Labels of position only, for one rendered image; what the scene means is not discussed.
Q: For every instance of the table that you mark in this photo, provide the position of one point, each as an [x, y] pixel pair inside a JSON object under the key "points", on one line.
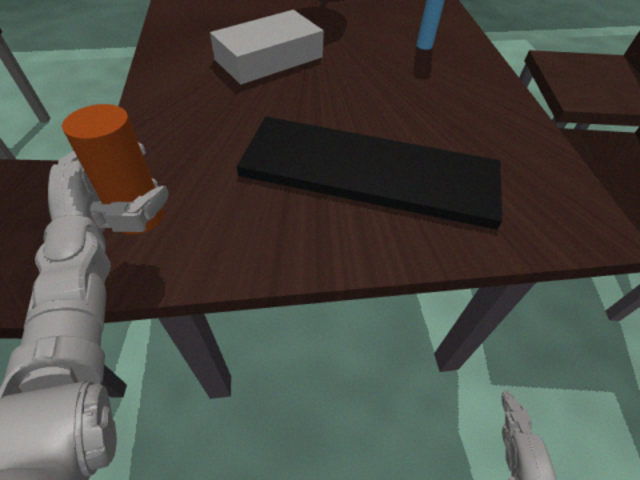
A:
{"points": [[230, 243]]}

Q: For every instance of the left robot arm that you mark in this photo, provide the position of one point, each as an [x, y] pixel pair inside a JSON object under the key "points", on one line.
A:
{"points": [[55, 416]]}

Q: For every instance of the right robot hand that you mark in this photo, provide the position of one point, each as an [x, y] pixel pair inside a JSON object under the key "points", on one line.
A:
{"points": [[526, 453]]}

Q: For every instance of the left robot hand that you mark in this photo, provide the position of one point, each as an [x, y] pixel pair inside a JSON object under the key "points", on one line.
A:
{"points": [[70, 193]]}

